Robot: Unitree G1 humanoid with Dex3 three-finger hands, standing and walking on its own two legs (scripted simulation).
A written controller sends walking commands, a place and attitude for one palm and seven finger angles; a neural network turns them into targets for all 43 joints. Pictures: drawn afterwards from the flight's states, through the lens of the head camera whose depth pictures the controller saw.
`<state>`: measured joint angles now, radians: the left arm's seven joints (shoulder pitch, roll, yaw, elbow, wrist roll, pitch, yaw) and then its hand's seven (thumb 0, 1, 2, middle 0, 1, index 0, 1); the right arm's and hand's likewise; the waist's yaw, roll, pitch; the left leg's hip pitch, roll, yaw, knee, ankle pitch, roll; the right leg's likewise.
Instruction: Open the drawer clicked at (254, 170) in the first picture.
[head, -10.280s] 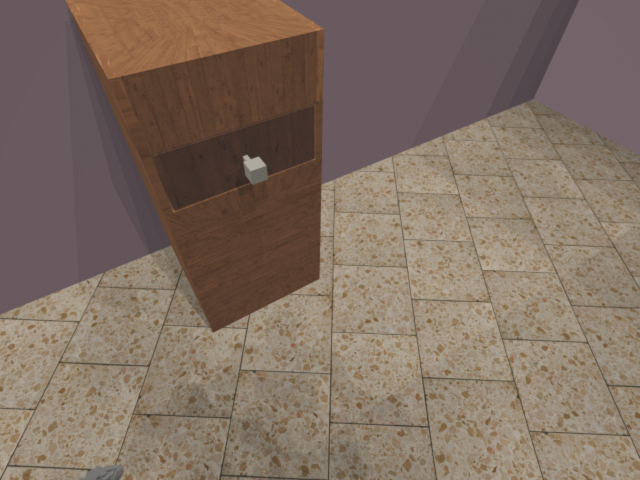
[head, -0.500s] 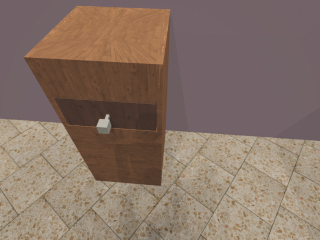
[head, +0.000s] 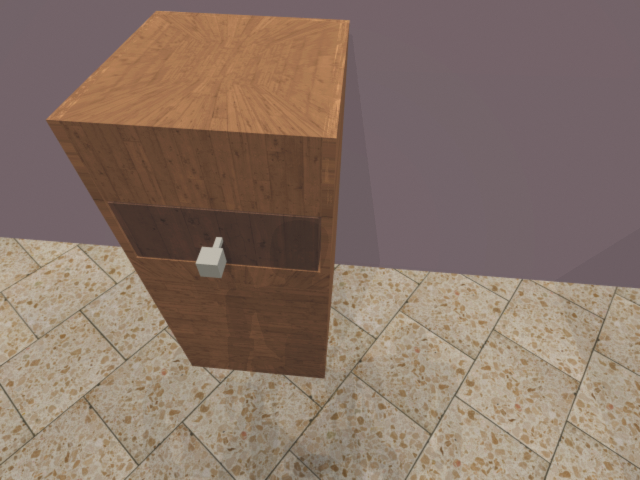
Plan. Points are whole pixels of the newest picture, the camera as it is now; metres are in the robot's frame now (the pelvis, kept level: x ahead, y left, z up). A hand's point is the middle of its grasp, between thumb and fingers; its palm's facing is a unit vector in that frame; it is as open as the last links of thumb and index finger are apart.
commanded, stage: come to a stop and stand still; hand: left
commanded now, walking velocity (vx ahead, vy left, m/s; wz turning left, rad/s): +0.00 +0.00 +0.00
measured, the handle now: (214, 254) +0.51 +0.23 -0.10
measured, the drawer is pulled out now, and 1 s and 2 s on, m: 0.00 0.00 0.00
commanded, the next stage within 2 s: look again from close up in 0.14 s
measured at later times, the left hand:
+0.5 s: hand out of the picture +0.00 +0.21 -0.18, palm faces +0.01 -0.98 -0.22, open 7.4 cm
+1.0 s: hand out of the picture +0.08 +0.22 -0.10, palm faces -0.08 -0.85 -0.52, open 7.5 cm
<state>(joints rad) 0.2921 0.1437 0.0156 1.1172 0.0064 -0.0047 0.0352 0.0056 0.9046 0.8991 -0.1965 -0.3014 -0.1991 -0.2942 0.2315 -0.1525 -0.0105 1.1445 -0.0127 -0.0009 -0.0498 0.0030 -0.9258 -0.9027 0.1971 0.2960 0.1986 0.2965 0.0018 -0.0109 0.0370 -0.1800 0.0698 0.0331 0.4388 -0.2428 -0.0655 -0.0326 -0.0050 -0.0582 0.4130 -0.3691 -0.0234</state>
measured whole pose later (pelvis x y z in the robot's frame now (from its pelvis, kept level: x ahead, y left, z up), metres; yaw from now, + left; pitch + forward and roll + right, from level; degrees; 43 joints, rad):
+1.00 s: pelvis -0.03 +0.03 -0.01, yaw -1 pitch +3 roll +2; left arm 0.50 0.23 -0.07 0.24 0.24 0.06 0.19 0.02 0.87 0.88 -0.21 -0.32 -0.21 -0.31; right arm 0.32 -0.20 -0.01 0.89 0.03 -0.20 -0.10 0.01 -0.92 -0.90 0.20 0.30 0.20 0.30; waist 0.01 0.01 -0.01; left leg -0.37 0.02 0.06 0.58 -0.25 -0.01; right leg -0.26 -0.06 -0.03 0.63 -0.42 0.01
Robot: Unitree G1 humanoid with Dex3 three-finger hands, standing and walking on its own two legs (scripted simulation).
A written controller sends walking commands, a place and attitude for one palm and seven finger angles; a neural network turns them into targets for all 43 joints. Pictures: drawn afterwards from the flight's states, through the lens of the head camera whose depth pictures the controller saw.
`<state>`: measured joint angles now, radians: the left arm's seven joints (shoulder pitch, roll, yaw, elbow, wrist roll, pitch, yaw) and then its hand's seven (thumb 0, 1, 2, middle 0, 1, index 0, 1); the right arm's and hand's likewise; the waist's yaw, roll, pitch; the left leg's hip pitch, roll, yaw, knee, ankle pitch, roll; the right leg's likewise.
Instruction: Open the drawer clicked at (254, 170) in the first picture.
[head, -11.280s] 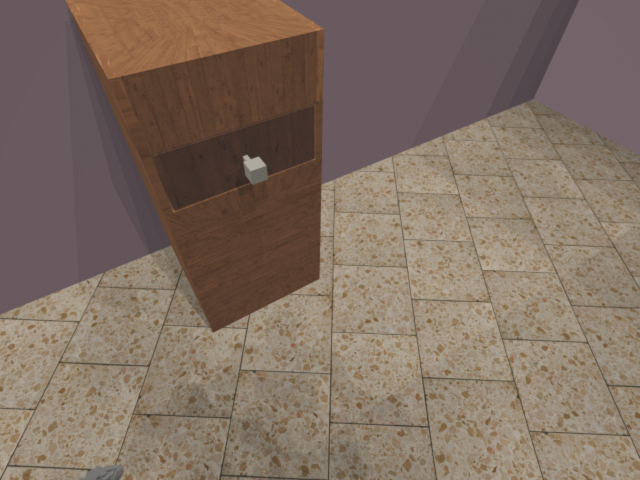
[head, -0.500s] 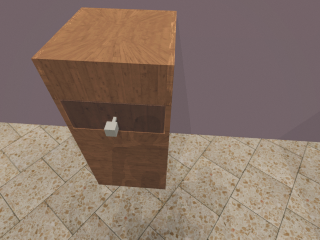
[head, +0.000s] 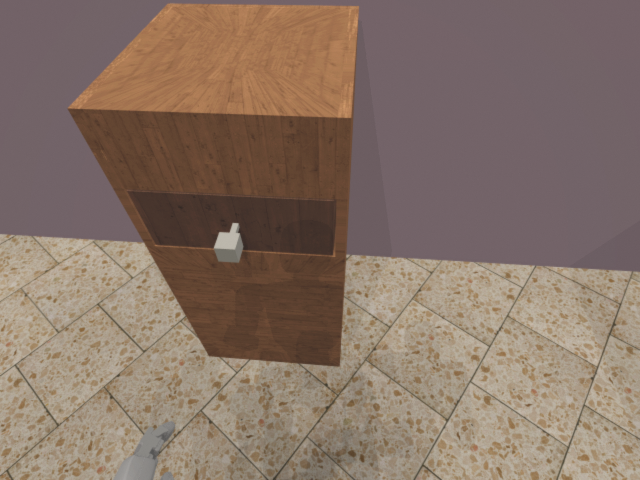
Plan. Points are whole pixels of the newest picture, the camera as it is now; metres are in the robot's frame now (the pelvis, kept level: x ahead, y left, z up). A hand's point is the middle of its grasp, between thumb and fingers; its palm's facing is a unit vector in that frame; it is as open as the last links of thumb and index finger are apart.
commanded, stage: raise the hand with hooked fingers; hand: left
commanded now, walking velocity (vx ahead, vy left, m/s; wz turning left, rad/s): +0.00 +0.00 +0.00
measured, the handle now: (231, 239) +0.54 +0.22 -0.09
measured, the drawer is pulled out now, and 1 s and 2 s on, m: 0.00 0.00 0.00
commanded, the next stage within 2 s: move the hooked fingers above the handle in 1.76 s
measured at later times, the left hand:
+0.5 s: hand (148, 425) +0.19 +0.23 -0.03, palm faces +0.10 -0.05 -0.99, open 9.9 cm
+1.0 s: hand (141, 350) +0.26 +0.24 +0.03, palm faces +0.10 -0.10 -0.99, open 12.8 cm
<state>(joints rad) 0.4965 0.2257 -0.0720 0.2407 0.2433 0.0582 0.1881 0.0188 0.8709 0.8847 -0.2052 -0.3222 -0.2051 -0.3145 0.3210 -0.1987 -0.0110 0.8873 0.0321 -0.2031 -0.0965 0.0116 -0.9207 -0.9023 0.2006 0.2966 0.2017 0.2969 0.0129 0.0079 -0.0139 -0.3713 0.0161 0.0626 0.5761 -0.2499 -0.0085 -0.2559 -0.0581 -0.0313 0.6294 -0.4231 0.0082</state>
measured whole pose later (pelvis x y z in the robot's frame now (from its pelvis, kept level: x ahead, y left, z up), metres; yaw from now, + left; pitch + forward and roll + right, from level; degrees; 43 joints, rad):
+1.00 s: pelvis -0.01 +0.00 -0.02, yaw +0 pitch +7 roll +0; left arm 0.18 0.41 -0.02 -0.02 0.96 0.03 0.29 0.00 -0.24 0.41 -0.30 -1.03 -0.30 -1.02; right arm 0.15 -0.25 -0.06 0.62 -0.04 0.10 -0.02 0.01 -0.91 -0.90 0.20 0.30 0.20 0.30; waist 0.04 0.06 -0.09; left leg -0.57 0.04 0.04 0.76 -0.31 -0.01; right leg -0.44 -0.03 -0.03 0.77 -0.46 0.01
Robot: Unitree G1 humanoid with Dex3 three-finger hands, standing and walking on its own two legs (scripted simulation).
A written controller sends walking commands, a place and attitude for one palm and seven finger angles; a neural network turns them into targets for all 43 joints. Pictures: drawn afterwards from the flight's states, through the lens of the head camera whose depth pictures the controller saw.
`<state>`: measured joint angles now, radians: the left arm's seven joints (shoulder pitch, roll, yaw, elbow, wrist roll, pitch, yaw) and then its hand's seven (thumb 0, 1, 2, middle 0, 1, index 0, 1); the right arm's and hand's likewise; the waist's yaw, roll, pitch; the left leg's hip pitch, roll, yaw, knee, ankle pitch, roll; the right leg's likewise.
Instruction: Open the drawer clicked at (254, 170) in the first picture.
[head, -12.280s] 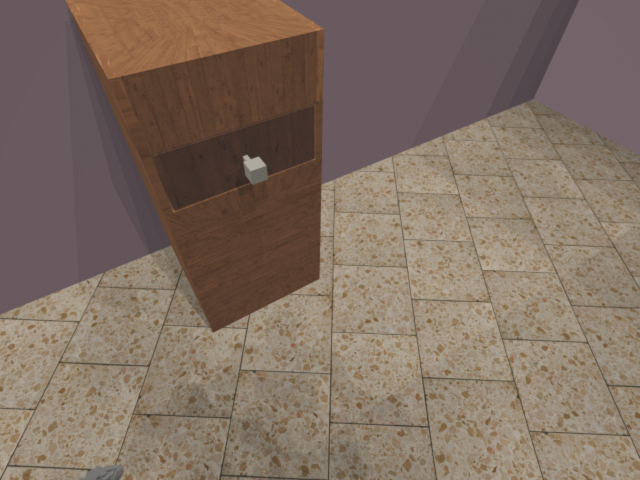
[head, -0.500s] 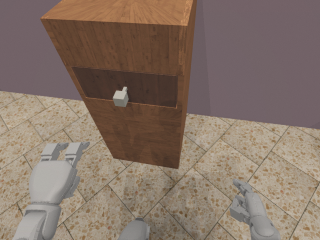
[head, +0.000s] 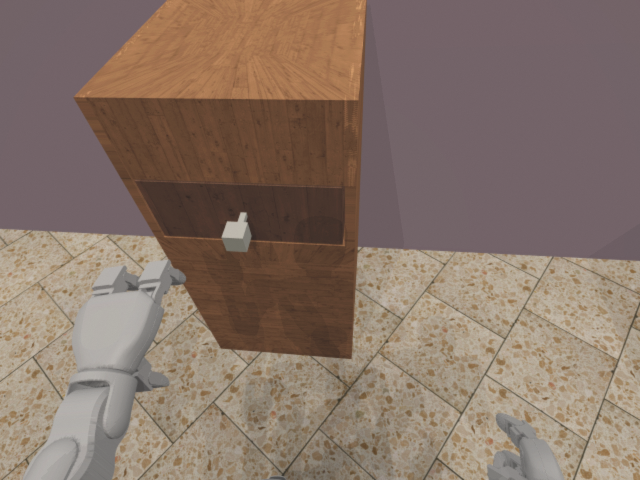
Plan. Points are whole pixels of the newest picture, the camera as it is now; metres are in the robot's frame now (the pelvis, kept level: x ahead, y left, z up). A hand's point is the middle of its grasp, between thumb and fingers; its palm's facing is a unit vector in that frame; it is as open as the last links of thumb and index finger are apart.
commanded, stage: raise the hand with hooked fingers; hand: left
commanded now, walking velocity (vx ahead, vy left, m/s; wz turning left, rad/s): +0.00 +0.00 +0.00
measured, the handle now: (239, 229) +0.55 +0.22 -0.07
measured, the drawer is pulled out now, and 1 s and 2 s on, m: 0.00 0.00 0.00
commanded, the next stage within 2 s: move the hooked fingers above the handle in 0.76 s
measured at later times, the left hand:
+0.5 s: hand (143, 287) +0.30 +0.24 +0.10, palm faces +0.00 -0.09 -1.00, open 13.9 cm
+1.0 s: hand (165, 288) +0.31 +0.22 +0.09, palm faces -0.01 -0.08 -1.00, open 13.9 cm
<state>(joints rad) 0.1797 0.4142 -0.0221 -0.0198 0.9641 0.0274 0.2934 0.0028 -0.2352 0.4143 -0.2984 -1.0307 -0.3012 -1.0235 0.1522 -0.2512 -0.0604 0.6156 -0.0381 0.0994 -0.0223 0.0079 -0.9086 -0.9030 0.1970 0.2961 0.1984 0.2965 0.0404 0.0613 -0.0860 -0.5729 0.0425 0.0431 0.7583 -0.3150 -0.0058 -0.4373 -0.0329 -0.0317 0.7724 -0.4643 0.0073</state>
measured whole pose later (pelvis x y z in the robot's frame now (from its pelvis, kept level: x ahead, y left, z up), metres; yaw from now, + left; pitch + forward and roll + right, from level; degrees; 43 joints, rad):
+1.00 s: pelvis +0.01 -0.02 +0.02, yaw +1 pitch +4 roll +1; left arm -0.09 0.47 -0.07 0.15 0.92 -0.03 0.09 0.00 -0.49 0.30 -0.32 -1.20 -0.32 -1.20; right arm 0.14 -0.25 -0.03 0.64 0.00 0.13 -0.03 0.01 -0.91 -0.90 0.20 0.30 0.20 0.30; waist 0.06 0.07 -0.05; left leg -0.41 0.04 0.03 0.56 -0.22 -0.02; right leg -0.28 -0.03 -0.05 0.60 -0.39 -0.01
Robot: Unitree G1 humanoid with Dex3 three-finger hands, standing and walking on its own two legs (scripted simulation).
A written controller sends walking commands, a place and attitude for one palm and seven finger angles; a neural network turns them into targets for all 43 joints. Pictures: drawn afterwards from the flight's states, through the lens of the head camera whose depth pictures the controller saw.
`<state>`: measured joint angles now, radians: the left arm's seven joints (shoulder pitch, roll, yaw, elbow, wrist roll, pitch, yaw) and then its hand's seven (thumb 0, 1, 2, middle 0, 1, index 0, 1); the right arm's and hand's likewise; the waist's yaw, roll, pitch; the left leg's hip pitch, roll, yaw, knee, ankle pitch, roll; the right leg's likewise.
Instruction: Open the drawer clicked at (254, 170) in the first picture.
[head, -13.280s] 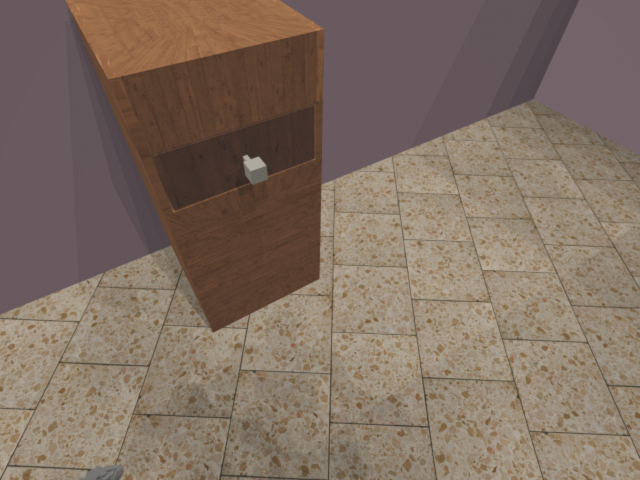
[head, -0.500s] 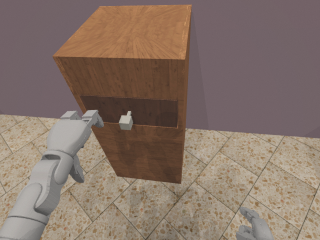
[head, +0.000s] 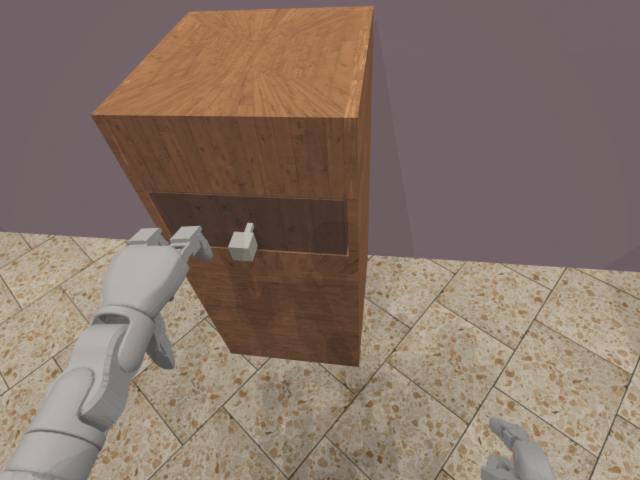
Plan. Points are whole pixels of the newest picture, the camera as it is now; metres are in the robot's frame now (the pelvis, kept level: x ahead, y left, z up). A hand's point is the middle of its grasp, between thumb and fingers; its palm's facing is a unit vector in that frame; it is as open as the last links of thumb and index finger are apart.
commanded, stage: move the hooked fingers above the handle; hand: left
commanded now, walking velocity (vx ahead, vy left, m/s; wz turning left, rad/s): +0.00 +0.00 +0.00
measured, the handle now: (245, 238) +0.55 +0.22 -0.09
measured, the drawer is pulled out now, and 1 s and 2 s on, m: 0.00 0.00 0.00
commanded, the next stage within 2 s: none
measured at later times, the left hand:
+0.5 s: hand (189, 272) +0.38 +0.24 +0.03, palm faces -0.05 -0.07 -1.00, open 13.9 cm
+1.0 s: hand (216, 246) +0.45 +0.23 +0.00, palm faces -0.07 -0.02 -1.00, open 13.9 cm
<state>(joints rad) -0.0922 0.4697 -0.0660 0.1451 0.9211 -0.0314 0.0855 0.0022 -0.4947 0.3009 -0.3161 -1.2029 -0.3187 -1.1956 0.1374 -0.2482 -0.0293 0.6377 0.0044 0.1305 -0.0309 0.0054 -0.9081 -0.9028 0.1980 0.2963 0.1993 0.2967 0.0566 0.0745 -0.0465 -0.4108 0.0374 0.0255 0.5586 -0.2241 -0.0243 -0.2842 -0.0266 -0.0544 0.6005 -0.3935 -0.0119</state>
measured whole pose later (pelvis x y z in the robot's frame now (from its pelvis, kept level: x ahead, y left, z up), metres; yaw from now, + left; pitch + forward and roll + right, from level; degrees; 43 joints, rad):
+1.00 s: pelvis +0.00 +0.02 -0.03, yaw -2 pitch +17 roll -1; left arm -0.66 0.49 -0.02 0.91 1.09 -0.12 0.26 0.00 -0.49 0.30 -0.32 -1.20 -0.32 -1.20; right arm 0.32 -0.24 -0.08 0.69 -0.01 0.16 -0.03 0.00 -0.91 -0.90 0.20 0.30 0.20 0.30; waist -0.08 0.04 -0.14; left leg -0.78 0.07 0.04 0.80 -0.32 -0.01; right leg -0.64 -0.01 -0.03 0.80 -0.45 0.00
